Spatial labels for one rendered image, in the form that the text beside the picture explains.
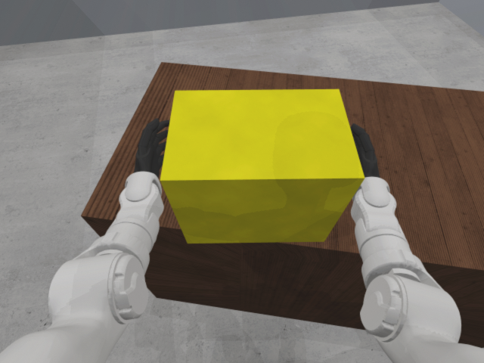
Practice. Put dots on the robot left forearm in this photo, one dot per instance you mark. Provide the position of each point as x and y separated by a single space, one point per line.
136 226

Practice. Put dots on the carton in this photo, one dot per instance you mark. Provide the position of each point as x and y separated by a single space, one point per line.
259 166

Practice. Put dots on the robot right upper arm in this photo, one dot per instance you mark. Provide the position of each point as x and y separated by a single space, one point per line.
415 322

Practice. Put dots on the robot left hand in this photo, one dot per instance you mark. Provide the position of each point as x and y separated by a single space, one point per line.
148 156

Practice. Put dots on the robot right hand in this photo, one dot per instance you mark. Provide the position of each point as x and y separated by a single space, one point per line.
365 151

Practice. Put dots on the pedestal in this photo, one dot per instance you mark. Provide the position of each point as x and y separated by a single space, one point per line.
429 145

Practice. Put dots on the robot right forearm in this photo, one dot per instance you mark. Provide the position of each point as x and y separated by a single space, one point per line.
381 242

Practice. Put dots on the robot left upper arm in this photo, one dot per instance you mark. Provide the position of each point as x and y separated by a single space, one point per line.
92 301

